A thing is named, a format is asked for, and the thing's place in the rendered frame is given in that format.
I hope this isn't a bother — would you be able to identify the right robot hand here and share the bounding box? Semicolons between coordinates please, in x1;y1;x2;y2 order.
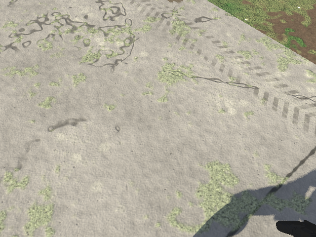
276;220;316;237

